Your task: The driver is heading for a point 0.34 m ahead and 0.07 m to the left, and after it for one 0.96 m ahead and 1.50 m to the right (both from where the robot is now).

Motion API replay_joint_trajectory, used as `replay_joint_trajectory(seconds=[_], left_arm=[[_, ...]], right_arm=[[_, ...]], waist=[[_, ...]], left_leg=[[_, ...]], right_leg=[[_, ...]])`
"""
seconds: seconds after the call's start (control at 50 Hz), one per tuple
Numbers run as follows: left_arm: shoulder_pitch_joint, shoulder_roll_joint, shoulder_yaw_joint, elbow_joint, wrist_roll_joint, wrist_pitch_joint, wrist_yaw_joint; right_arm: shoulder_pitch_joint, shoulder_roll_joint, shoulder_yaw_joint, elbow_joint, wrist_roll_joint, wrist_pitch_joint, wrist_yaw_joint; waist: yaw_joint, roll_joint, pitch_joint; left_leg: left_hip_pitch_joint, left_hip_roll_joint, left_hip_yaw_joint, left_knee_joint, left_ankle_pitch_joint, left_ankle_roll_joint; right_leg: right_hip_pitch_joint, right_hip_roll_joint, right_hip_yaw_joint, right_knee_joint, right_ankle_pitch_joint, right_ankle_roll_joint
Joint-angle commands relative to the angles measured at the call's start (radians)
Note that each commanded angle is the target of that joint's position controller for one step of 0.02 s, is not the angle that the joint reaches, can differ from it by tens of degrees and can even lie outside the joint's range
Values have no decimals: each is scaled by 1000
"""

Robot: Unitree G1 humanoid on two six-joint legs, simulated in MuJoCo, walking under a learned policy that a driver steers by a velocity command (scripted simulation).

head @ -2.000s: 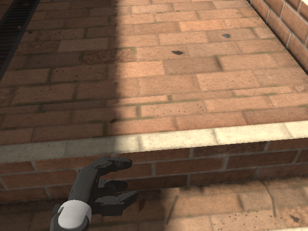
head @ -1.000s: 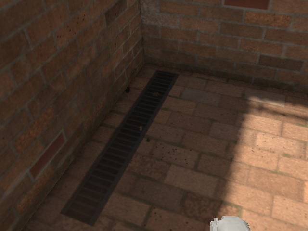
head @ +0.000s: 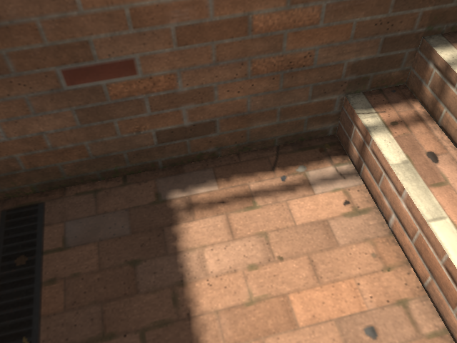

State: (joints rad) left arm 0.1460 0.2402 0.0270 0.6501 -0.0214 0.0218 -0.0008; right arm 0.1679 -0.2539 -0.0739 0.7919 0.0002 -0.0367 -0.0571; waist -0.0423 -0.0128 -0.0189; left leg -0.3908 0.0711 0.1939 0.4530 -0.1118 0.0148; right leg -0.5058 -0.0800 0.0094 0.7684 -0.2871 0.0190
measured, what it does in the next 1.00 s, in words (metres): steps on the spot: right foot, then left foot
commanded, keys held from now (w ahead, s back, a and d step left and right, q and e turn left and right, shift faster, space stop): e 0.04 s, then no key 0.24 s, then q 0.36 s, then w+q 0.36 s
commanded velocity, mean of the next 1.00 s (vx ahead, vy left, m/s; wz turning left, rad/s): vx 0.09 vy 0.00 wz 0.13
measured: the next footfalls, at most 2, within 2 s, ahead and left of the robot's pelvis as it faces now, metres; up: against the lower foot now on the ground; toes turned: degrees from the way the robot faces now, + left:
right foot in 0.04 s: +0.06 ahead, -0.13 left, +0.00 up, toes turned +0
left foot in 0.38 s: +0.03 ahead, +0.11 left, +0.00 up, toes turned -4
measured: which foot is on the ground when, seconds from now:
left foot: down 0.00-0.04, up 0.06-0.36, down 0.38-0.64, up 0.66-0.94, down 0.96-1.00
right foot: up 0.00-0.02, down 0.04-0.96, up 0.98-1.00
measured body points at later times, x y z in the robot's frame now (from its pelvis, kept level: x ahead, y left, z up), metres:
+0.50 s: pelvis -0.02 -0.01 -0.01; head -0.02 +0.00 +0.44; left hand +0.18 +0.21 -0.10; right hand +0.11 -0.25 -0.10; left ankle -0.01 +0.12 -0.73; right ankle +0.02 -0.13 -0.73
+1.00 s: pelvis -0.02 +0.06 -0.02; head -0.02 +0.08 +0.43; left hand +0.07 +0.35 -0.11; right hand +0.14 -0.18 -0.11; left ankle -0.09 +0.15 -0.74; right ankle +0.01 -0.12 -0.71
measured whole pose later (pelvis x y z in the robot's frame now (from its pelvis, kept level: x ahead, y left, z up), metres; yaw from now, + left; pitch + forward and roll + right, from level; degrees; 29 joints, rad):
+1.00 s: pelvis -0.02 +0.06 -0.02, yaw +14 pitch +3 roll -2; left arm 0.18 0.25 0.06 0.72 0.07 -0.10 0.03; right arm 0.34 -0.27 -0.08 0.73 -0.04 -0.15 0.06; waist 0.01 -0.01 -0.07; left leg -0.32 0.00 -0.01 0.69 -0.47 0.04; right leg -0.42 -0.16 -0.08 0.80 -0.41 -0.02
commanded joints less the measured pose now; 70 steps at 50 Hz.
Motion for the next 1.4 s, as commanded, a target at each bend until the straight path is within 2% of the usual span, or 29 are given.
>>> replay_joint_trajectory(seconds=[0.02, 0.04, 0.06, 0.08, 0.18, 0.3, 0.36, 0.4, 0.42, 0.54, 0.62, 0.66, 0.68, 0.72, 0.76, 0.8, 0.9, 0.94, 0.96, 0.98, 1.0, 1.02, 1.04, 1.1, 1.18, 1.26, 1.3, 1.36, 1.4], left_arm=[[135, 133, 56, -35, 17, 17, -3], [170, 190, 75, -40, 31, 20, 3], [133, 287, 93, -80, 40, 24, 17], [162, 256, 90, -93, 58, 9, 18], [-74, 86, 25, -145, 42, -27, 21], [-6, 77, 24, -104, 40, -24, 21], [2, 46, 16, -64, 13, -25, 24], [55, 45, 26, -62, 14, -43, 39], [-7, 57, 31, -77, 28, -45, 52], [-79, 29, 42, -83, 30, -36, 38], [-27, 69, 61, -75, 28, -35, 38], [32, 102, 73, -54, 31, -30, 45], [134, 139, 81, -55, 68, -124, 61], [3, 98, 42, -16, 74, -178, 42], [-45, 38, 14, -8, 44, -182, 50], [-77, 84, 28, -10, 61, -168, 75], [-49, 189, 70, -5, 55, -153, 60], [-59, 152, 64, -2, 74, -120, 37], [-12, 60, 41, 27, 111, -119, 26], [19, -85, 6, 19, 128, -119, 10], [54, -125, -13, -93, 85, -163, -10], [-82, -35, 5, -58, 38, -174, -13], [-131, 49, 17, -31, 45, -180, 9], [-96, 46, 18, 2, 87, -175, 39], [-166, 23, 5, 6, 76, -139, -2], [-335, -17, -5, -33, 73, -101, -59], [-349, 5, 6, -52, 69, -94, -64], [-304, 66, 35, -56, 37, -101, -60], [-36, 116, 62, 25, 13, -115, -40]], right_arm=[[-1, -112, -30, -59, 7, 1, -5], [24, -70, -25, -52, -1, 7, -2], [-11, -27, -7, -107, -21, 4, -3], [-107, -72, -20, -135, -24, 8, -12], [-23, -65, -23, -125, -22, 23, -14], [-3, -4, 21, -154, -3, 30, 2], [70, -4, 25, -130, -6, 36, 28], [8, -127, 4, -188, -31, 31, 32], [-13, -107, 4, -203, -19, 26, 40], [-42, -83, -1, -262, 2, 8, 27], [-42, -55, -3, -297, 18, 18, 21], [-28, -41, -1, -306, 17, 22, 27], [2, -115, -13, -256, -56, -29, 67], [-12, -96, -8, -212, -51, -66, 85], [-14, -66, 0, -211, -65, -54, 101], [55, -69, -3, -191, -34, -36, 131], [107, -53, -12, -159, -34, -64, 161], [308, -51, -29, -57, -32, -108, 145], [373, -108, -59, -29, -50, -132, 126], [433, -226, -85, -32, -51, -151, 95], [331, -355, -97, -160, -10, -177, 80], [253, -193, -65, -115, -51, -167, 83], [197, -101, -25, -86, -44, -148, 95], [107, -6, 39, -72, -43, -105, 114], [195, -11, 50, -39, -31, -108, 105], [352, -41, 38, 56, -36, -104, 100], [366, -34, 44, 81, -40, -106, 96], [324, -120, 36, 70, -63, -106, 99], [282, -174, 23, 50, -80, -99, 117]], waist=[[61, 137, -118], [61, -18, -73], [50, -296, -31], [125, -221, -71], [16, -134, -118], [69, -162, -109], [39, -135, -56], [108, 123, -11], [75, 267, -1], [51, 172, -7], [64, -51, 2], [79, -264, -47], [181, -247, 2], [47, -127, -11], [36, -96, -69], [24, -76, -64], [64, -92, -39], [-4, 3, -23], [-32, 79, -12], [-16, 187, -27], [13, 389, -73], [-56, 266, 97], [-36, 184, 116], [61, 67, 11], [-7, 75, -20], [-70, 81, 43], [-52, 93, 44], [12, 125, -30], [128, 96, -118]], left_leg=[[30, 195, -127, -38, -200, 102], [-82, 119, -46, 158, -292, 21], [-338, -59, 17, 399, -447, -65], [-356, -45, -153, 631, -485, -62], [-245, -26, -216, 825, -240, -77], [-25, -22, -176, 398, -349, -66], [166, -44, -154, 52, -121, -25], [176, 73, -317, 31, 174, 67], [40, 136, -469, -91, 3, 150], [46, 67, -478, -28, -81, 131], [-113, -47, -364, 107, -236, 56], [-212, -116, -201, 397, -349, -3], [-414, -142, -327, 826, -428, -32], [-481, -93, -332, 1084, -247, 20], [-428, -82, -265, 1142, -229, 22], [-337, -52, -225, 1035, -253, -27], [-6, -18, -160, 325, -390, -53], [262, -71, -142, 43, -170, 8], [351, -73, -197, 8, -163, 55], [434, 56, -485, 13, -8, 185], [504, 301, -1154, -240, -117, 469], [417, 273, -1107, -299, -621, 404], [321, 209, -896, -188, -550, 303], [90, 115, -642, -135, -223, 238], [239, 92, -497, -191, 29, 245], [352, 136, -437, -240, 223, 224], [436, 153, -401, -236, 387, 193], [434, 121, -285, -166, 871, 110], [304, 58, -208, 99, 1047, 14]], right_leg=[[264, 62, -50, -184, 46, -71], [322, -34, 134, -329, 109, -132], [370, -257, 469, -431, 194, -272], [293, -300, 526, -466, 142, -339], [178, -121, 267, -393, 165, -201], [240, -123, 247, -339, 281, -229], [184, -84, 220, -305, 122, -186], [76, 66, 68, -167, -15, -57], [138, 97, -12, -115, -60, 3], [212, 80, 11, -150, 60, -3], [291, -11, 83, -289, -57, -84], [361, -220, 329, -467, -234, -209], [307, -384, 646, -622, -563, -406], [205, -326, 452, -603, -550, -294], [218, -248, 247, -598, -414, -210], [210, -218, 112, -619, -327, -151], [219, -230, -50, -518, -259, -138], [82, -226, -65, -325, -398, -161], [-2, -169, -126, -80, -329, -128], [-248, -47, -120, 269, -230, -95], [-514, 144, 65, 394, -273, -47], [-688, 83, 173, 548, -132, -56], [-687, 26, 107, 640, -22, -44], [-460, -7, 81, 635, 190, -43], [-433, -3, 0, 286, 240, 15], [-348, 15, -85, -52, 271, -67], [-319, 42, -100, -136, 251, -119], [-52, 135, -146, -152, 267, -152], [349, 174, -138, -173, 374, -163]])
Velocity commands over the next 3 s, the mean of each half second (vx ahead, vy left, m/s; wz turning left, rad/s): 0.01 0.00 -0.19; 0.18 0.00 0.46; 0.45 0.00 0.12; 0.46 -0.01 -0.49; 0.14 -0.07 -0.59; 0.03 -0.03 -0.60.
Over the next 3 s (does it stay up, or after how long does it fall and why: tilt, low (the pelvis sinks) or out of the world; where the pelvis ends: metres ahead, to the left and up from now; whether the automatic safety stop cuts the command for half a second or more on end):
stays up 0.52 0.19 0.01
